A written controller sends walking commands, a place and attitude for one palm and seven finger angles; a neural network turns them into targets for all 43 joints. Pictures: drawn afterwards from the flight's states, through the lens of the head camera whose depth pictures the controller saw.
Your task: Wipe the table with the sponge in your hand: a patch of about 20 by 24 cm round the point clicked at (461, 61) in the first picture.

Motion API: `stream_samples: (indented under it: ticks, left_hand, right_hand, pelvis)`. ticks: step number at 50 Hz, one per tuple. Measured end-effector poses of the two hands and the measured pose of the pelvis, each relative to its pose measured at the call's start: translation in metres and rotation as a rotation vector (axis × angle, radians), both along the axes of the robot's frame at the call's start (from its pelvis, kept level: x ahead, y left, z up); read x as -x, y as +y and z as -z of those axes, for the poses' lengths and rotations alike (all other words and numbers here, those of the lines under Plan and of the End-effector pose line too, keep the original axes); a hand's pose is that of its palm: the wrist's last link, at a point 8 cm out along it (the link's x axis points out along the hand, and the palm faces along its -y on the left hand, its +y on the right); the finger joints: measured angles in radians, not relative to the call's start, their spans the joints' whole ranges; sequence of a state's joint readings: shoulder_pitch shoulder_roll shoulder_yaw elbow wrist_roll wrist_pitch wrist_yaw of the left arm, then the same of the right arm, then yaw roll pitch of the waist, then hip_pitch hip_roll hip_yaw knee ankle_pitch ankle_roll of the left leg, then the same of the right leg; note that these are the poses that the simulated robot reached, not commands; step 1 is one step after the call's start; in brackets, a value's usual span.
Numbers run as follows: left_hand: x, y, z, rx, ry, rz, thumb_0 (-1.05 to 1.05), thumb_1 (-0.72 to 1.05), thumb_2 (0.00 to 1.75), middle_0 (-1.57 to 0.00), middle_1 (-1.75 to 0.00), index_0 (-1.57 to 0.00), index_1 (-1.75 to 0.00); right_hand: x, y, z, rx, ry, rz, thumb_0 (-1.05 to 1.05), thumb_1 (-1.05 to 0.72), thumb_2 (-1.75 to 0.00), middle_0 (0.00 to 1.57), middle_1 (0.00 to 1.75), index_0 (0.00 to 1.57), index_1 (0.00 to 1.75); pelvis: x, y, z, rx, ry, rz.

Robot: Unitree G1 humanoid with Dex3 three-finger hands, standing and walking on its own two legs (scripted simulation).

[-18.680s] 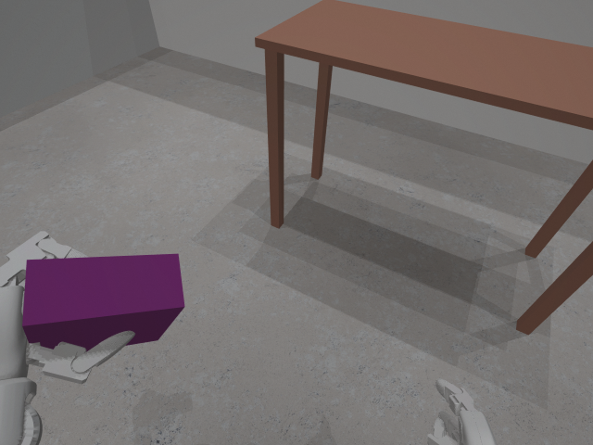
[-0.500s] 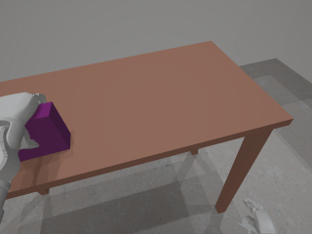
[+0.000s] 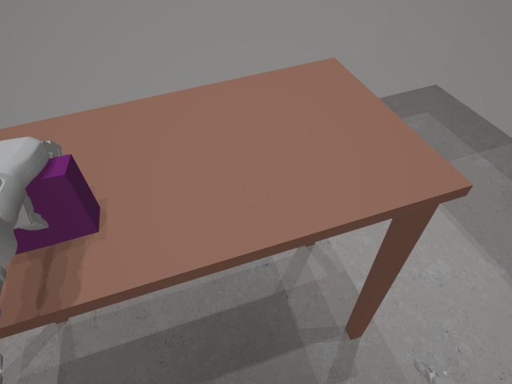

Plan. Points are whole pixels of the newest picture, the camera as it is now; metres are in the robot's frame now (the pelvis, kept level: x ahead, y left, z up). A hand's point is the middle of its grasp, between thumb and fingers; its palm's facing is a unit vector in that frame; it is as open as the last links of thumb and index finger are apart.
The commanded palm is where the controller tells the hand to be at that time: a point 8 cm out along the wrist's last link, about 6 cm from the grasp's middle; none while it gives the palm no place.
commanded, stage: wipe forward along the first lane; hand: left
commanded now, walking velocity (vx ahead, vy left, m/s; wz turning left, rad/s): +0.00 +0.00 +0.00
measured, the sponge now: (44, 215) +0.32 +0.37 +0.11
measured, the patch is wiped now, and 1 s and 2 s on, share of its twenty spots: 0.30 0.40 0.45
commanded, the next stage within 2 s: slide across to the middle lane in 1.56 s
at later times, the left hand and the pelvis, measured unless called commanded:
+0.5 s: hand (34, 170) +0.37 +0.39 +0.16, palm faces -0.16 +0.02 -0.99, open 9.8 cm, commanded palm +0.37 +0.38 +0.19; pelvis +0.00 +0.01 +0.00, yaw +0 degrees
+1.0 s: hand (41, 160) +0.40 +0.39 +0.16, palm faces -0.16 +0.04 -0.99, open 9.8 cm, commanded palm +0.39 +0.38 +0.18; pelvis +0.01 +0.01 +0.00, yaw +0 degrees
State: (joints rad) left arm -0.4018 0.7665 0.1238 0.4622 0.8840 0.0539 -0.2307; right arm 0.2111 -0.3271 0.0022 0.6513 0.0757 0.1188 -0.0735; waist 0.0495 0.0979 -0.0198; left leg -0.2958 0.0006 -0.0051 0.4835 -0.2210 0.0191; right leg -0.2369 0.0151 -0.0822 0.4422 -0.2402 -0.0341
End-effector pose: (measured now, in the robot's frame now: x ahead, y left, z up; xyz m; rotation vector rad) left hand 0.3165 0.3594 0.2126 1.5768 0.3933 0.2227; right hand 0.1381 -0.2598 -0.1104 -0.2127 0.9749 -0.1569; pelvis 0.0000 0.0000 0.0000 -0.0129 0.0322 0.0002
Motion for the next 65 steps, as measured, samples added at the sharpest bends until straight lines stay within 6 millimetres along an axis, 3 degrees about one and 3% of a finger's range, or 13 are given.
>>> stream_samples:
  ticks: [37,50,65]
  left_hand:
    - [-0.060,0.023,-0.002,-0.021,0.057,0.020,0.02,-0.53,1.09,-0.82,-1.34,-0.81,-1.36]
    - [-0.068,0.024,0.000,-0.030,0.051,0.031,0.02,-0.54,1.10,-0.82,-1.33,-0.81,-1.36]
    - [-0.067,0.023,0.000,-0.029,0.030,0.013,0.02,-0.54,1.10,-0.82,-1.34,-0.81,-1.36]
  right_hand:
    - [0.051,0.002,0.012,0.013,0.193,0.066,0.01,-0.90,-0.90,0.20,0.30,0.20,0.30]
    - [0.043,0.005,0.012,0.004,0.197,0.071,0.01,-0.90,-0.90,0.20,0.30,0.20,0.30]
    - [0.009,0.012,0.008,-0.008,0.145,0.027,0.01,-0.91,-0.90,0.20,0.30,0.20,0.30]
  pelvis:
    - [-0.005,0.011,-0.001,0.008,0.075,-0.002]
    - [-0.013,0.014,-0.002,0.008,0.084,0.001]
    - [-0.020,0.014,-0.002,0.007,0.077,-0.010]
